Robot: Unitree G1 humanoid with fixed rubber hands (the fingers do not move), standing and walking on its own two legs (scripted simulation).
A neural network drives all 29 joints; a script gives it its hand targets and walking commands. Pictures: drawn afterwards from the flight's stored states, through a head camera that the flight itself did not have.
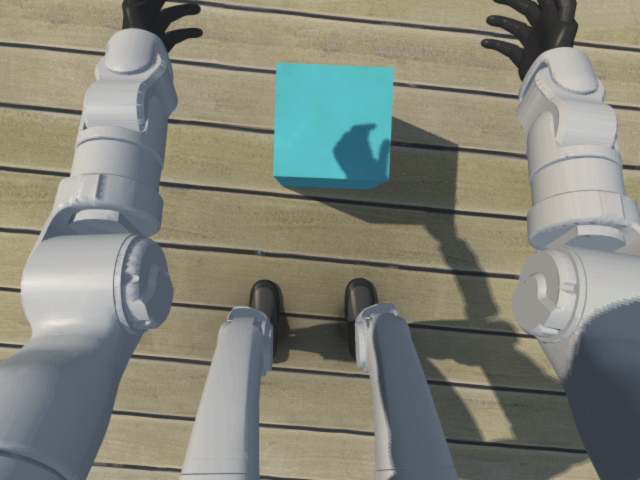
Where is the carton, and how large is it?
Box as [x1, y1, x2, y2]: [273, 63, 393, 189]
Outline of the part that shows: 276,63 273,176 283,186 369,189 388,180 393,68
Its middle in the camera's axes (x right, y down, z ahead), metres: +0.03 -0.22 +0.82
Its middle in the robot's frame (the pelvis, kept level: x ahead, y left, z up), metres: +0.54 -0.04 -0.53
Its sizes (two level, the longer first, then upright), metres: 0.210 0.200 0.250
